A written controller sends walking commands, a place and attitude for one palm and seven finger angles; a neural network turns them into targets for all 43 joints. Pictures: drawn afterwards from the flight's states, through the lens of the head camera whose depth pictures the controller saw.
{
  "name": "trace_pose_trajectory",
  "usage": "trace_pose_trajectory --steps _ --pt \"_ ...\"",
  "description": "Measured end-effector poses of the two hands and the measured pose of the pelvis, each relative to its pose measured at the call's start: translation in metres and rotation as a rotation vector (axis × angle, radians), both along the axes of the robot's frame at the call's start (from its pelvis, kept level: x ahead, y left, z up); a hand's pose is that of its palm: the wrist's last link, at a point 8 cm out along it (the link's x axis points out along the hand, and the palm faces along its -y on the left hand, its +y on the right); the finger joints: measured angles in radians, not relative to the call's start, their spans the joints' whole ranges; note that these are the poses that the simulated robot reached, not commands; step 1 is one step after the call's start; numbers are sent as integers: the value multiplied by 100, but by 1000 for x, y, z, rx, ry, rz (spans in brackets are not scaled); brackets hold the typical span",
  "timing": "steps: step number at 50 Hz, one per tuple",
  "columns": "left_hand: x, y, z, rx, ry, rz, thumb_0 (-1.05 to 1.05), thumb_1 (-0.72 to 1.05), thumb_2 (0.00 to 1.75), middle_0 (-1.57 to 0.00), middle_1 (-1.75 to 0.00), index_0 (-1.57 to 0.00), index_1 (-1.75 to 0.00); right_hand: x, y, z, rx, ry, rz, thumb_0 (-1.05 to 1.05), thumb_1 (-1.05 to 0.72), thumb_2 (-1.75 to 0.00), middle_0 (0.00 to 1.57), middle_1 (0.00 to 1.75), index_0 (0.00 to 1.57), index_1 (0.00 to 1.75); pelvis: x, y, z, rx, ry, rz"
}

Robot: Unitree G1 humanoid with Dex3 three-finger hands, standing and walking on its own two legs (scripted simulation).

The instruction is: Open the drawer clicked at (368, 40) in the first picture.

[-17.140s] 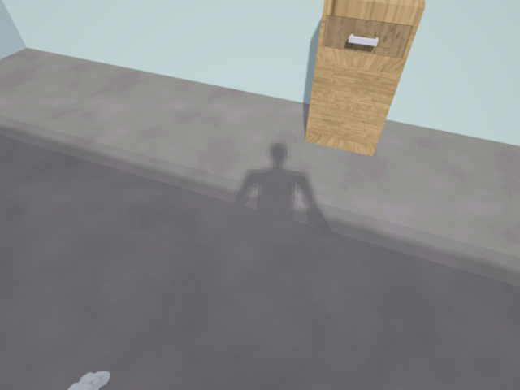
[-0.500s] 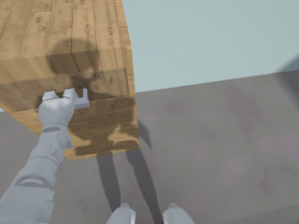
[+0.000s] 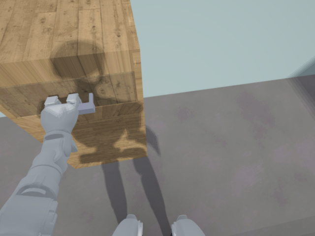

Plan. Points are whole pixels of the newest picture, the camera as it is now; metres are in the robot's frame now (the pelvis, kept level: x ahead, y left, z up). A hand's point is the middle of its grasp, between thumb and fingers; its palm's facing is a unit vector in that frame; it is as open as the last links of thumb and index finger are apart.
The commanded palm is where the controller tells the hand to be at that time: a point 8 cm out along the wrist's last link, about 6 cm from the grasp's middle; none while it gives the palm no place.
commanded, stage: close the thumb around the handle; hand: left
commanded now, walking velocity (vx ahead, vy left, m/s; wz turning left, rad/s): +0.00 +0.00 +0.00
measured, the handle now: (71, 104) +0.48 +0.26 -0.02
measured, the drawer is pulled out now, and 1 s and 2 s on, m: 0.00 0.02 0.14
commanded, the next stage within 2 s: pull the drawer open in 0.52 s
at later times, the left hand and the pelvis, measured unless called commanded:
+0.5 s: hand (68, 124) +0.42 +0.26 -0.04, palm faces -0.05 -0.03 -1.00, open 5.9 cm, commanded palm +0.40 +0.25 +0.01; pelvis +0.00 +0.00 +0.00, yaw +0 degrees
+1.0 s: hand (68, 130) +0.40 +0.25 -0.04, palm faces -0.06 -0.06 -1.00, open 5.9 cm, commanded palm +0.36 +0.25 +0.01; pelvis +0.02 +0.01 +0.01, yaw -2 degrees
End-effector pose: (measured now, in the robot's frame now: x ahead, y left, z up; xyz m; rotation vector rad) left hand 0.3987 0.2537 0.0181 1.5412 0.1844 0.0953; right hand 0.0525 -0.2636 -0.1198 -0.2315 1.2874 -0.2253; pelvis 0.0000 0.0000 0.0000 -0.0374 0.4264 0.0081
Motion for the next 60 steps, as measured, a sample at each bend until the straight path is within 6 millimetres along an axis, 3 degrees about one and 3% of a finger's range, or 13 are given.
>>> trace_pose_trajectory --steps 22,44,60 --pt "5 2 0 -1 6 3 0 68 81 -36 -133 -39 -132 -8 3 -1 2 17 -11 0 -90 -90 20 30 21 30 -1 2 -1 -1 5 -5" --pt "0 1 -1 -15 5 10 0 71 78 -30 -135 -35 -133 6 9 6 19 -7 -31 1 -90 -90 20 30 21 30 10 7 6 -2 -5 -21" --pt "-38 -4 -3 -28 -37 -2 0 71 79 -28 -135 -35 -130 66 19 21 16 -102 46 1 -90 -90 20 30 21 30 30 14 16 -9 -39 -7"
